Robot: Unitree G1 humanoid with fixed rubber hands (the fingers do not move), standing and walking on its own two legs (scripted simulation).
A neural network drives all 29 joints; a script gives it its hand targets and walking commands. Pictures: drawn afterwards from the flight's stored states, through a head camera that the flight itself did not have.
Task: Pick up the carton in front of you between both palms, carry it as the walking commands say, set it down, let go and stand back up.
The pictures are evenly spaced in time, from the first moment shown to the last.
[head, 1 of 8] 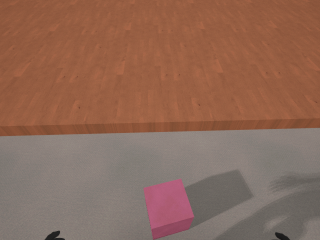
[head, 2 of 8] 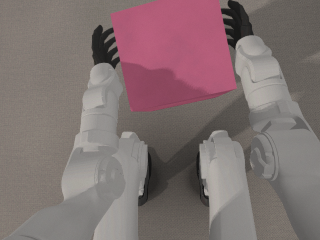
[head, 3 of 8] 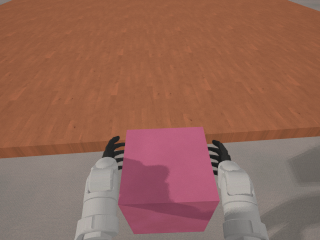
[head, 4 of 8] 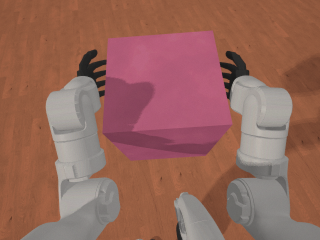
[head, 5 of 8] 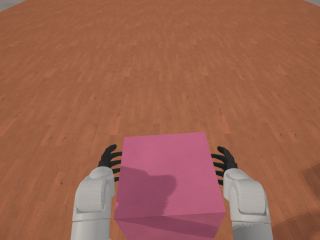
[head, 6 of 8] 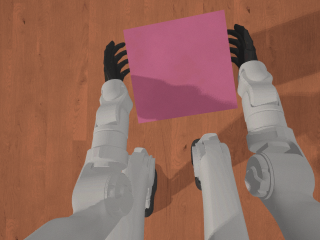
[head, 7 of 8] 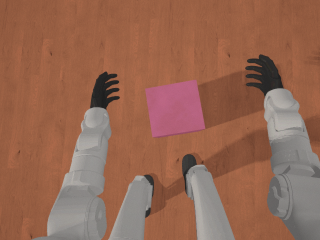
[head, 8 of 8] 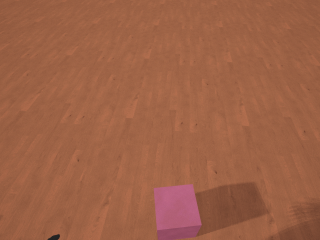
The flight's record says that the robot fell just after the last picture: no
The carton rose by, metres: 0.89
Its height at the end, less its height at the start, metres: +0.12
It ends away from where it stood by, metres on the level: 2.49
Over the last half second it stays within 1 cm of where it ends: yes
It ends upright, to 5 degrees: yes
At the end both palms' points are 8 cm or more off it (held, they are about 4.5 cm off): yes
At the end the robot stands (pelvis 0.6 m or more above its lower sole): yes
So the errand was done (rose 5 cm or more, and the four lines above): yes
